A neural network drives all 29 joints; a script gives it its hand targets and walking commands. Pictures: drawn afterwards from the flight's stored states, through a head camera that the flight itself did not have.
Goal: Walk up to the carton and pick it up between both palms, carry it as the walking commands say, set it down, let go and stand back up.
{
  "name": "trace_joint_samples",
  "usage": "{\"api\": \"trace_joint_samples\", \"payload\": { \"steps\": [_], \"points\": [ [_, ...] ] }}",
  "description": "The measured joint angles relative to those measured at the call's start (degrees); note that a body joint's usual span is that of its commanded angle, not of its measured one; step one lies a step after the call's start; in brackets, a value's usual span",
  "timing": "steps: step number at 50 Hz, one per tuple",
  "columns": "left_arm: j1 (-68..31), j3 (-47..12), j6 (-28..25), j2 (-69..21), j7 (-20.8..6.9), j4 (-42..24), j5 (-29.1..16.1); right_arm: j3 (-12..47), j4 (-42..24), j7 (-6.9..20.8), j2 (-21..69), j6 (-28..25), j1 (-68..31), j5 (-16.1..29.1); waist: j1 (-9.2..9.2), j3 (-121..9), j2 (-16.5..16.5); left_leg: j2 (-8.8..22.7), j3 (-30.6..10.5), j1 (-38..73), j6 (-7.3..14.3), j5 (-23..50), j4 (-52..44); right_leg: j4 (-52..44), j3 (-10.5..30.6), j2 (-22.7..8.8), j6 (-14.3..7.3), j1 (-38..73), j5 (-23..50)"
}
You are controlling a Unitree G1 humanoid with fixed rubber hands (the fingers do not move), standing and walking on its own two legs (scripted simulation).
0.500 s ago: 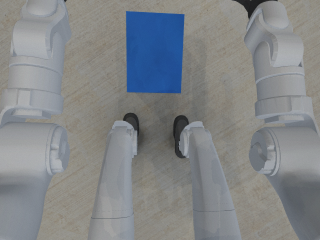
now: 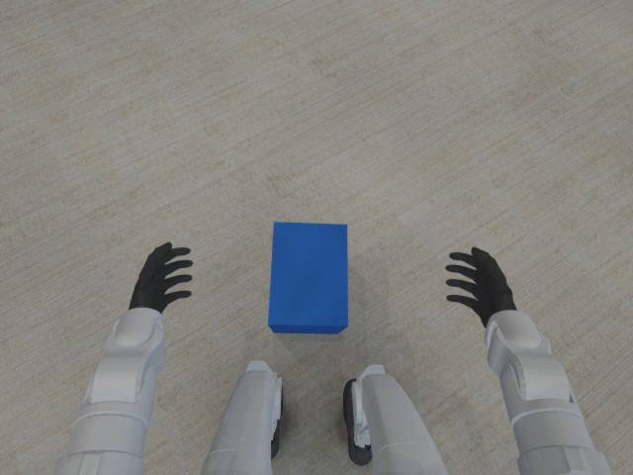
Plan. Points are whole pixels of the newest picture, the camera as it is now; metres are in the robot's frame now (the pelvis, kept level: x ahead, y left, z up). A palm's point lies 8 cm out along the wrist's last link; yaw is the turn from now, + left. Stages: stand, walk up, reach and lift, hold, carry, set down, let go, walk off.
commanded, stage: let go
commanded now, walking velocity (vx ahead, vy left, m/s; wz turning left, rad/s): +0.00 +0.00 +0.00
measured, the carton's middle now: (308, 282) +0.45 -0.01 -0.59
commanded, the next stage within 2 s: stand in 0.82 s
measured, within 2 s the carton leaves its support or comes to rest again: neither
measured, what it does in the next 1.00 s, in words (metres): rises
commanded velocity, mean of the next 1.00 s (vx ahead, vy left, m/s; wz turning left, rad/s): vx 0.00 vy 0.00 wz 0.00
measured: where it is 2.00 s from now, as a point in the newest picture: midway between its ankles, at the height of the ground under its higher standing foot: (313, 433)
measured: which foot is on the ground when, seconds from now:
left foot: down 0.00-1.00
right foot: down 0.00-1.00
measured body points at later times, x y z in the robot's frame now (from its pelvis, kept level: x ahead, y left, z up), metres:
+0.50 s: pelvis +0.08 -0.01 +0.06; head +0.12 -0.01 +0.51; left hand +0.24 +0.23 -0.02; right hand +0.25 -0.25 -0.02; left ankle +0.08 +0.10 -0.67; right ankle +0.06 -0.14 -0.67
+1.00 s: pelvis +0.10 -0.03 +0.06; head +0.08 -0.03 +0.51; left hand +0.25 +0.24 -0.01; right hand +0.26 -0.29 -0.01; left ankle +0.08 +0.10 -0.67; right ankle +0.06 -0.14 -0.67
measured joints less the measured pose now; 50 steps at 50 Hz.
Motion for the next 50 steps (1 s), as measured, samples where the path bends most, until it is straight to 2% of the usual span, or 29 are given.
{"api": "trace_joint_samples", "payload": {
  "steps": [5, 10, 19, 30, 42, 46, 50],
  "points": [
    [6.26, -0.01, -2.8, -0.23, -2.2, 4.98, 0.97, 0.43, 3.01, 2.17, 0.63, -2.51, 6.18, -0.27, 0.02, -5.68, 0.01, 0.07, 0.0, 6.69, -0.13, 0.37, -4.43, -4.79, 0.06, 0.0, 0.0, 6.81, 0.63],
    [13.35, -0.01, -5.63, -0.23, -3.76, 5.14, 1.44, 2.35, 3.75, 3.37, 0.77, -4.85, 12.28, -0.35, 0.01, -5.88, 0.01, 0.12, 0.0, 14.8, -0.2, 1.02, -9.56, -10.17, 0.16, 0.0, 0.0, 14.98, 1.45],
    [27.86, -0.01, -10.2, -0.23, -5.58, 3.49, 1.44, 2.99, 3.76, 3.41, 1.25, -9.76, 24.53, -2.14, 0.01, -5.51, 0.01, 0.13, 0.0, 28.84, -0.24, 1.77, -19.2, -19.81, 0.26, -0.14, -0.11, 28.95, 2.29],
    [30.35, 0.0, -11.1, -0.23, -7.39, 3.41, 1.45, 2.99, 3.78, 3.41, 1.2, -10.45, 26.61, -3.13, 0.01, -5.46, 0.0, 0.21, 0.0, 37.59, -0.93, 1.85, -24.89, -24.11, 0.31, -0.17, -0.84, 37.01, 1.7],
    [30.32, 0.03, -11.74, -0.23, -7.28, 4.04, 1.45, 3.02, 4.01, 2.86, 0.85, -8.68, 26.6, -3.14, 0.01, -6.13, 0.0, 0.24, 0.01, 38.68, -1.45, 2.28, -26.69, -24.43, 0.32, -0.18, -1.45, 37.42, 1.36],
    [30.02, 0.04, -13.34, 0.33, -4.96, 10.03, 1.82, 3.08, 8.88, 1.62, -0.72, -11.15, 26.6, -3.15, 0.01, -9.73, 0.0, 0.24, 0.01, 38.71, -1.45, 2.11, -26.69, -24.43, 0.32, -0.18, -1.45, 37.45, 1.2],
    [30.04, 0.02, -14.23, 1.11, -4.07, 14.89, 2.1, 3.1, 12.84, 1.25, -2.47, -12.7, 26.59, -3.23, 0.01, -14.24, 0.0, 0.24, 0.01, 38.7, -1.42, 1.96, -26.69, -24.43, 0.32, -0.18, -1.47, 37.45, 1.02]
  ]
}}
